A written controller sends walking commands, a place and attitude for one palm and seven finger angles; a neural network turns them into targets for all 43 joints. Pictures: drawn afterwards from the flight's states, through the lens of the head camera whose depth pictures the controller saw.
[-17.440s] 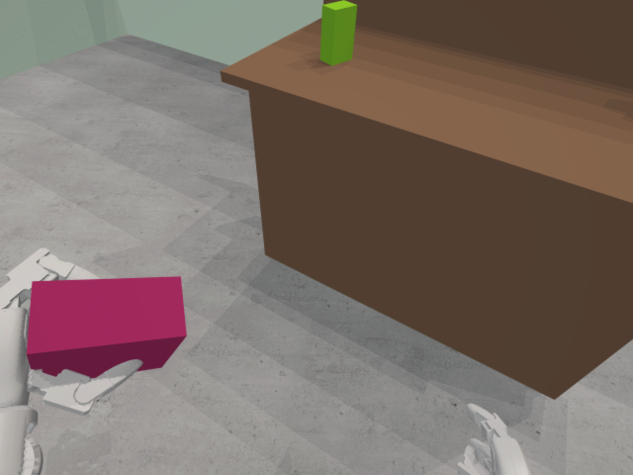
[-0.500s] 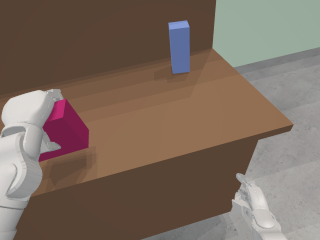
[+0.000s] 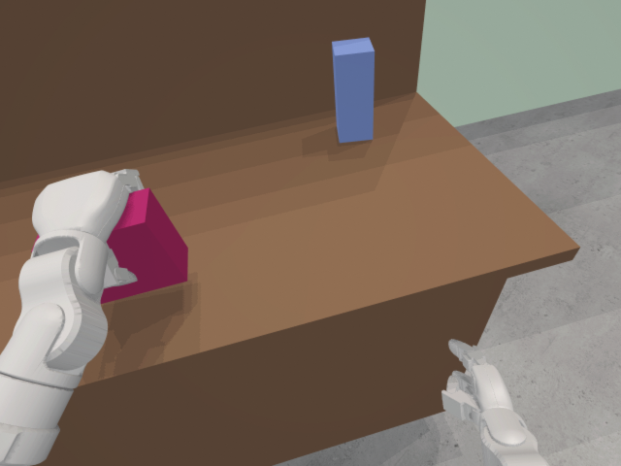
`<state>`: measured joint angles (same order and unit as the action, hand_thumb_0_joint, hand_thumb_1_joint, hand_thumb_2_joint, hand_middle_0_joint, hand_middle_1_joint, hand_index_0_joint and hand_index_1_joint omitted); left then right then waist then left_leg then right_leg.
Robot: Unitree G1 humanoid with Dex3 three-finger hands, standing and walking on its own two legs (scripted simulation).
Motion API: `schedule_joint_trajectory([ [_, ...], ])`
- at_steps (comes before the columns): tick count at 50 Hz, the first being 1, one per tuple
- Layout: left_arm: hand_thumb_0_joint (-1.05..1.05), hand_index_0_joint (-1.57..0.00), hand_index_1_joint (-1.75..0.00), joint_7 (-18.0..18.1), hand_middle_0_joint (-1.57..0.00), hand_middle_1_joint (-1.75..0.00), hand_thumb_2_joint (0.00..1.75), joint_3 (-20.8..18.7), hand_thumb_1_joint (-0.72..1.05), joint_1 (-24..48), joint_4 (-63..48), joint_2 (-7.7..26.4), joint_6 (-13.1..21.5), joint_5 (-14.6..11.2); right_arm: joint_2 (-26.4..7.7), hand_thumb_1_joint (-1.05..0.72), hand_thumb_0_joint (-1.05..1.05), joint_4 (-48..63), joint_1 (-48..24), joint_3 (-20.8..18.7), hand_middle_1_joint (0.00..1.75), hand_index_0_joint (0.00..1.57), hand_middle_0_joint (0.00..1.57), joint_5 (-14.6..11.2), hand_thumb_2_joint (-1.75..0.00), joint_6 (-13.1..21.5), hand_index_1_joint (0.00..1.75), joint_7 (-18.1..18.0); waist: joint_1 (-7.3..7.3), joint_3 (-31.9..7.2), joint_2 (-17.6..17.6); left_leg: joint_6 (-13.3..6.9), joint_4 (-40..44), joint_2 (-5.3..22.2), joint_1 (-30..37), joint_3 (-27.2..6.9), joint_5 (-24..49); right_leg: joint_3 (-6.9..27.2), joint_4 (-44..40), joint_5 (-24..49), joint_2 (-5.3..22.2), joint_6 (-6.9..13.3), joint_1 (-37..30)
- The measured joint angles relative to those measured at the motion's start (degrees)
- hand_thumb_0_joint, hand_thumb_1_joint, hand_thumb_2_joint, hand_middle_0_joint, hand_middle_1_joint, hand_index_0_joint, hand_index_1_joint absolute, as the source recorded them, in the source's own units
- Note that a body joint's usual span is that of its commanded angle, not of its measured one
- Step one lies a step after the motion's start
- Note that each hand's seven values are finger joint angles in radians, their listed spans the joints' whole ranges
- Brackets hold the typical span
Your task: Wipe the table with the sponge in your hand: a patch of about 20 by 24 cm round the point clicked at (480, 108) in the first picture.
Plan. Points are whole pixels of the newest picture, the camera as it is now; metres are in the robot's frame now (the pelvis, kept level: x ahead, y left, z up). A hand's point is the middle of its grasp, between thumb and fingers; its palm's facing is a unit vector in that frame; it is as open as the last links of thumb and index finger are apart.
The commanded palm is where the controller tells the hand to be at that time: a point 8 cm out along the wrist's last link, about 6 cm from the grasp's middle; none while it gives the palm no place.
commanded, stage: move the sponge above the wiping area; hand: left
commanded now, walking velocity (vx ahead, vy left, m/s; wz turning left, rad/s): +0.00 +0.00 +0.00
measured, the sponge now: (128, 258) +0.29 +0.29 +0.14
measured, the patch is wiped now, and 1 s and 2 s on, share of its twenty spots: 0.00 0.00 0.00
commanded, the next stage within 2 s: none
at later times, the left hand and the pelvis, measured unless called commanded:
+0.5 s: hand (109, 241) +0.30 +0.31 +0.16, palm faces +0.04 -0.03 -1.00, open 10.2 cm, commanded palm +0.25 +0.30 +0.25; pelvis +0.01 +0.00 +0.00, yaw +0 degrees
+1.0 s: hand (113, 239) +0.29 +0.30 +0.17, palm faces +0.08 -0.03 -1.00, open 10.2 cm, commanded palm +0.25 +0.29 +0.26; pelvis +0.00 +0.00 +0.00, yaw +1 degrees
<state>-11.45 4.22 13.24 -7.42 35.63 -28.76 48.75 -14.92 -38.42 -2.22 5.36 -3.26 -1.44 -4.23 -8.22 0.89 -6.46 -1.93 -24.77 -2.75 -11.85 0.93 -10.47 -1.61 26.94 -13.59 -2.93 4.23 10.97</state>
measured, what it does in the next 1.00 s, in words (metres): stands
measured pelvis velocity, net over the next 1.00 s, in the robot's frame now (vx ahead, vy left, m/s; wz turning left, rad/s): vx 0.00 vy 0.00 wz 0.01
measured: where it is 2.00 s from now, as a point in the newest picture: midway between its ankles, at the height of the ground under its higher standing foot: outside the picture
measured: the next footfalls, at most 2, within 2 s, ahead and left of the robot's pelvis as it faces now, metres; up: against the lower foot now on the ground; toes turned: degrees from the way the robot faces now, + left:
none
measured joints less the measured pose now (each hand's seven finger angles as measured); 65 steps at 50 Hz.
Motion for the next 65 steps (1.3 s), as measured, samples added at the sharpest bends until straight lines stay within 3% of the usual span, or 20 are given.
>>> schedule_joint_trajectory([
  [14,-0.01,-0.73,-1.34,0.09,-0.72,-1.34,1.02,-2.21,-0.51,-1.62,2.25,1.22,1.25,-0.36,-0.89,-0.9,0.01,0.24,0.88,-0.57,0.3,0.2,0.2,-0.11,-0.9,-0.33,0.3,-0.05,0.52,-0.21,0.43,0.18,-0.54,0.29,-0.14,-0.28,-0.83,-0.18,-0.33,-0.41,-0.34,0.17,-0.28],
  [30,-0.01,-0.73,-1.34,1.82,-0.72,-1.34,1.02,-3.05,-0.51,-1.02,5.47,1.01,6.58,-0.75,-0.69,-0.9,0.01,-0.12,2.48,-1.12,0.3,0.2,0.2,0.12,-0.9,0.61,0.3,-0.62,0.89,0.2,0.44,0.16,-0.58,0.41,0.1,-0.42,-0.97,-0.23,-0.96,-0.21,-0.5,0.19,-0.83],
  [37,-0.01,-0.73,-1.34,2.27,-0.72,-1.34,1.02,-4.08,-0.51,-2.51,2.75,0.96,4.04,-1.25,-0.72,-0.9,0.01,0.11,2.42,-1.15,0.3,0.2,0.2,-0.02,-0.9,-0.18,0.3,0.22,1.01,-0.46,-0.12,-0.04,-0.34,0.26,0.15,0.01,-0.93,0.21,-0.76,-0.25,-0.34,-0.09,-0.6],
  [43,-0.01,-0.73,-1.34,0.9,-0.72,-1.34,1.02,-2.7,-0.51,-2.39,2.33,0.71,2.07,-0.87,-1.12,-0.9,0.01,0.4,1.91,-1.09,0.3,0.2,0.2,-0.4,-0.9,-0.6,0.3,0.08,0.59,-0.58,-0.43,-0.2,-0.32,-0.1,0.06,-0.38,-0.67,-0.19,-0.51,-0.33,0.01,-0.25,-0.55],
  [52,-0.01,-0.73,-1.34,1.33,-0.72,-1.34,1.02,1.11,-0.51,1.3,3.83,-0.62,3.93,0.12,-0.22,-0.9,0.01,0.03,0.78,-0.59,0.3,0.2,0.2,-0.26,-0.9,0.74,0.3,-0.72,-0.28,-0.18,-0.08,-0.14,0.41,-0.28,0.51,-0.86,0.0,-0.62,-1.01,0.02,0.18,-0.12,-1.01],
  [58,-0.01,-0.73,-1.34,1.73,-0.72,-1.34,1.02,-1.03,-0.51,1.83,3.93,0.35,1.9,-0.08,0.33,-0.9,0.01,0.24,0.28,-0.12,0.3,0.2,0.2,-0.19,-0.9,0.05,0.3,0.19,0.35,-0.58,0.15,0.09,0.74,0.08,0.64,-0.35,-0.05,-0.06,-1.3,0.21,-0.18,0.06,-0.94],
  [65,-0.01,-0.73,-1.34,-1.43,-0.72,-1.34,1.02,-2.56,-0.51,-1.01,1.98,1.51,-0.88,-0.3,-1.15,-0.9,0.01,1.09,0.87,-0.52,0.3,0.2,0.2,-0.74,-0.9,-1.2,0.3,0.38,0.79,-0.81,-0.33,0.06,-0.11,0.18,0.08,-0.35,-0.56,-0.07,-0.69,-0.18,-0.29,0.05,-0.49],
])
